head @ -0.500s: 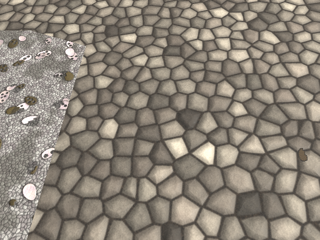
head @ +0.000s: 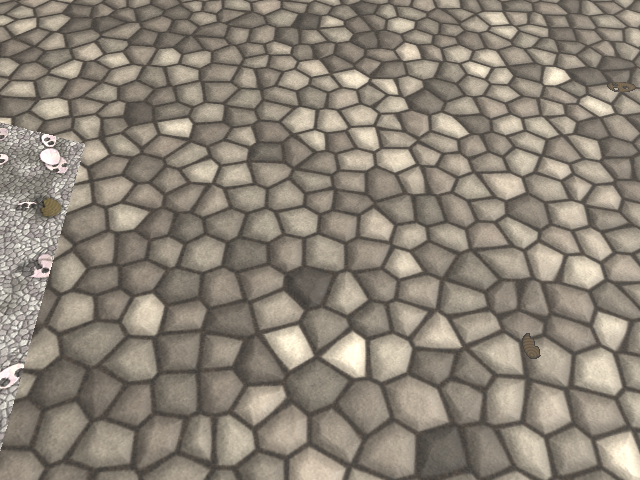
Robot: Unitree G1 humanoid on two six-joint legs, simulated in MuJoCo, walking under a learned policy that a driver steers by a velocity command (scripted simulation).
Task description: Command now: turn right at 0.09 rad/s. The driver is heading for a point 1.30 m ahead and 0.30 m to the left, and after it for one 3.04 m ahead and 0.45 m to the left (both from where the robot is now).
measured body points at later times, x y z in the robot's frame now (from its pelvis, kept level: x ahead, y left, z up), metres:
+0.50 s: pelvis +0.01 +0.01 +0.00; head +0.02 +0.02 +0.45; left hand +0.13 +0.27 -0.11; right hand +0.14 -0.25 -0.12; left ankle -0.01 +0.12 -0.73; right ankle +0.00 -0.12 -0.73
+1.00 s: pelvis +0.00 +0.03 +0.00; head +0.01 +0.04 +0.45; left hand +0.07 +0.29 -0.13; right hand +0.09 -0.23 -0.13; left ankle -0.01 +0.12 -0.73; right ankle +0.00 -0.12 -0.73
